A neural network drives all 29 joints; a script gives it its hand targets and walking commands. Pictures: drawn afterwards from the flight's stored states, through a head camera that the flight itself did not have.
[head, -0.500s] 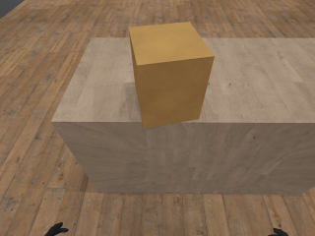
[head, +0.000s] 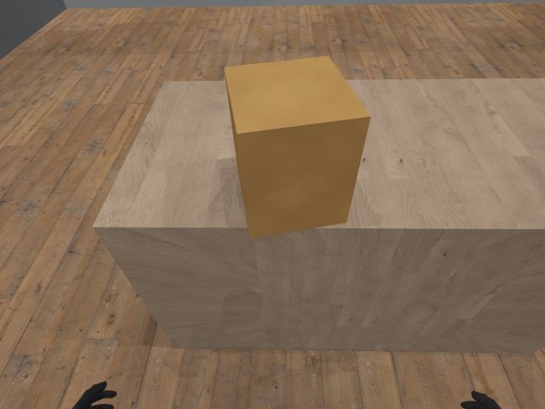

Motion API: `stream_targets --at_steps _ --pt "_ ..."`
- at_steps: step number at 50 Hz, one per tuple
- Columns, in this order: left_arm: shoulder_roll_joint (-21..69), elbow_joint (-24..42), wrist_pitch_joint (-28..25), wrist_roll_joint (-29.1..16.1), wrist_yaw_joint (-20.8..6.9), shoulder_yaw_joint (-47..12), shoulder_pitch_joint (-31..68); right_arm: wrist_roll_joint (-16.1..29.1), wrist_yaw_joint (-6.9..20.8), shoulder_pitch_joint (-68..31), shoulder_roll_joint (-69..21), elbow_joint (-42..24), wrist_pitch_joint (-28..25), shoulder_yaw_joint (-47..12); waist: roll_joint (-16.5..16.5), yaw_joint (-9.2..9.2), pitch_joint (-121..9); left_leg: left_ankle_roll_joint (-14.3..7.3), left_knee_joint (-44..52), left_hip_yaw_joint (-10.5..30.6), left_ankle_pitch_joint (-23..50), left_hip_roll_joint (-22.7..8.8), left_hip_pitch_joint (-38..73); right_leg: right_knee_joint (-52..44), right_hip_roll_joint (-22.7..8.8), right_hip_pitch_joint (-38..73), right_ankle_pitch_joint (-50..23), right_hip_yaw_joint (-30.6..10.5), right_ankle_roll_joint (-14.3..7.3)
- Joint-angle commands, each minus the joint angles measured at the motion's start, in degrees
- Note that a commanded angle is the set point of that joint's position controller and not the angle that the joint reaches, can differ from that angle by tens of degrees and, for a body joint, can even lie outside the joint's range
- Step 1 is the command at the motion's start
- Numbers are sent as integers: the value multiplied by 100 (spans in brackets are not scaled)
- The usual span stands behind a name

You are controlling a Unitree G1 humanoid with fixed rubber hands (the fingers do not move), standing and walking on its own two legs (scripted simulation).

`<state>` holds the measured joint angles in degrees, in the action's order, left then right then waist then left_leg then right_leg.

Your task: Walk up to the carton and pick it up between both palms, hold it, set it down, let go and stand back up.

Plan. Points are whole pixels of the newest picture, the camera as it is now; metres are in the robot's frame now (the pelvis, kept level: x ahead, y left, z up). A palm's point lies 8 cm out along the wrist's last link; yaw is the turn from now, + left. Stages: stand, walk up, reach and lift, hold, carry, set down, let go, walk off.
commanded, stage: walk up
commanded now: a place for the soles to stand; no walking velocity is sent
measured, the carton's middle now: (288, 149) +0.56 +0.00 +0.07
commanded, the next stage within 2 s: none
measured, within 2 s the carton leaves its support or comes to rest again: neither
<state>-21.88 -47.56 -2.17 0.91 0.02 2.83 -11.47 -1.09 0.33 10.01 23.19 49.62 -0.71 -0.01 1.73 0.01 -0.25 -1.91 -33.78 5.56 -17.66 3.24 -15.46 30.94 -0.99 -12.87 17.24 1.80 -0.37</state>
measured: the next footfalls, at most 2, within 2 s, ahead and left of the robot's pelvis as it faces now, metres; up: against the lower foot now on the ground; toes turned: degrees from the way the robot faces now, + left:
none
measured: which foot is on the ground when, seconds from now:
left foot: down 0.00-1.00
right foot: down 0.00-1.00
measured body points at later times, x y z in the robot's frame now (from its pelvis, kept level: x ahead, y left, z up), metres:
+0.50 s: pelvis +0.00 +0.00 +0.00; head +0.01 +0.00 +0.45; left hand +0.11 +0.32 -0.09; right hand +0.11 -0.31 -0.11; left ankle +0.00 +0.10 -0.73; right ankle -0.01 -0.13 -0.73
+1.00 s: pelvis +0.00 +0.00 +0.00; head +0.01 -0.01 +0.45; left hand +0.11 +0.31 -0.09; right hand +0.12 -0.31 -0.11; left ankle +0.00 +0.11 -0.73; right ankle -0.01 -0.13 -0.73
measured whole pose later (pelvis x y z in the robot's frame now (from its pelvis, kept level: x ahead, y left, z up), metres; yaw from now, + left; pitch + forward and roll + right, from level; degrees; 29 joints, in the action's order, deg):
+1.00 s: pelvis +0.00 +0.00 +0.00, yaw +1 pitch -1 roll -1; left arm -21.9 -47.6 -2.5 0.9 0.0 2.8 -11.6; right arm -1.1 0.5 10.0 23.2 50.3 -0.7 0.0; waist 1.8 0.0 1.2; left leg -1.3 -33.5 6.3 -17.2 3.7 -15.2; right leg 31.5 -1.5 -12.7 18.1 2.6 0.0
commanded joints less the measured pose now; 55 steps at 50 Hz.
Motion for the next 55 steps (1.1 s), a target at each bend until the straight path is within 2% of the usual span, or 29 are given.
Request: stream_targets --at_steps 1,3,4,6,8,10,13,14,16,18,20,22,23,24,27,28,31,34,36,38,39,41,44,45,47,48,51,52,55 --pt "-1593 97 -193 42 95 344 107 55 61 -6 894 -242 -89 315 -530 5 -219 -118 118 226 973 -393 -380 -702 -1492 1026 -1323 -1177 -867" --pt "-1419 134 -170 28 81 320 435 -28 86 37 972 -197 -106 357 -318 -130 -254 -201 441 204 996 -385 -39 -551 -1184 541 -740 -932 -721" --pt "-1420 240 -149 9 89 324 534 -53 94 191 1054 -180 -127 352 -181 -191 -96 -267 680 564 1305 -558 67 -253 -893 298 -465 -508 -515" --pt "-1103 268 -114 -93 68 212 524 -45 53 236 1232 -97 -214 350 467 -28 -100 -491 1183 1530 1935 -1108 199 255 -274 11 72 -47 -154" --pt "-1105 193 -118 -46 60 240 314 -35 48 61 1251 -211 -173 400 361 45 64 -787 1284 1965 1607 -1327 115 40 -68 8 572 -102 -149" --pt "-1099 114 -177 -7 42 215 119 -3 73 -254 1163 -325 -139 338 367 165 -26 -569 1254 1531 1098 -1052 -336 -341 -192 537 445 -118 -291" --pt "-1461 -8 -259 10 69 320 -20 9 97 -313 935 -303 -108 271 -381 194 -77 -50 228 567 1260 -364 -766 -946 -998 1216 -407 -1151 -612" --pt "-1609 -22 -251 23 77 340 -34 5 80 -232 977 -252 -99 265 -368 165 -94 14 24 234 831 -258 -689 -941 -1395 1031 -649 -1331 -815" --pt "-1533 95 -231 31 102 344 146 -20 76 -26 937 -203 -114 287 -490 35 -197 -39 55 125 767 -358 -523 -633 -1510 985 -1376 -1182 -953" --pt "-1533 163 -175 -22 79 332 315 -35 68 200 1106 -133 -141 341 -375 -61 -205 -114 436 357 1551 -492 -14 -317 -1057 702 -1246 -669 -609" --pt "-1245 314 -109 -100 78 272 448 22 66 204 1317 -170 -198 420 141 -63 -324 -412 888 1267 2519 -945 457 280 -396 200 -712 -41 -192" --pt "-1123 181 -107 -67 67 244 455 -19 58 54 1268 -199 -173 352 454 23 -236 -737 1121 1724 1894 -1149 255 202 -99 98 500 -24 -159" --pt "-1135 203 -109 -44 67 238 356 -39 61 -89 1323 -303 -151 368 501 78 -106 -679 1229 1821 1502 -1182 177 73 -80 91 613 -17 -195" --pt "-1098 175 -134 -21 63 219 274 -17 67 -230 1194 -276 -147 356 204 143 -66 -617 1183 1659 1388 -1086 -41 -214 -153 351 408 -171 -234" --pt "-1384 58 -197 34 66 298 -14 4 72 -267 1106 -270 -137 324 7 228 28 -191 541 790 1427 -510 -553 -546 -651 920 -344 -614 -403" --pt "-1454 25 -214 28 78 318 -132 6 68 -279 912 -267 -137 287 -186 202 -195 -121 240 549 1576 -392 -550 -662 -945 1111 -716 -961 -581" --pt "-1630 105 -176 28 88 343 63 42 56 -23 928 -285 -105 318 -559 19 -168 -47 -17 156 960 -297 -305 -627 -1414 937 -1403 -998 -888" --pt "-1475 138 -128 -25 85 310 370 -49 66 160 1125 -155 -128 387 -446 -49 -152 -219 470 429 1629 -460 115 -309 -956 574 -949 -466 -549" --pt "-1226 193 -126 -70 82 260 367 2 45 184 1264 -169 -189 400 234 22 -462 -466 795 1136 2103 -787 360 172 -419 307 -539 -139 -234" --pt "-1126 250 -98 -61 80 207 394 -10 44 -14 1268 -213 -177 358 190 109 -280 -619 1007 1655 1895 -1083 132 122 -150 266 334 -5 -230" --pt "-1037 172 -110 -54 82 207 280 -33 45 -88 1274 -214 -167 343 210 148 -102 -658 1063 1570 1827 -1062 -98 -133 -152 385 335 -128 -215" --pt "-1240 92 -177 8 90 226 56 28 45 -250 1097 -228 -145 293 -11 258 9 -306 775 1056 1664 -705 -488 -587 -514 878 7 -409 -303" --pt "-1633 -3 -191 39 95 375 53 6 67 -177 997 -225 -106 276 -524 189 85 -36 68 273 1107 -267 -744 -817 -1306 1097 -916 -1067 -790" --pt "-1597 38 -182 48 89 336 91 25 62 -101 962 -232 -109 304 -442 100 -110 -23 101 196 806 -274 -505 -692 -1415 950 -1089 -1138 -881" --pt "-1553 130 -160 23 83 349 237 -6 74 42 1029 -175 -143 361 -375 -18 -59 -127 255 228 1249 -287 -250 -393 -1293 626 -1179 -879 -733" --pt "-1438 127 -121 13 79 313 273 -3 64 227 1034 -74 -168 362 -354 -31 -241 -164 474 395 1515 -430 110 -291 -998 574 -927 -439 -526" --pt "-1155 290 -89 -40 80 255 451 -20 46 122 1217 -152 -167 389 107 -26 -133 -598 991 1439 1967 -959 194 220 -196 133 69 55 -171" --pt "-1092 217 -76 -100 78 248 368 -26 50 27 1281 -174 -180 336 405 129 -62 -695 1083 1758 1980 -1114 122 120 -124 192 354 2 -180" --pt "-1244 106 -153 -15 62 292 168 -7 51 -206 1183 -213 -120 302 -99 229 -74 -385 822 1161 1530 -719 -418 -450 -392 768 91 -283 -323"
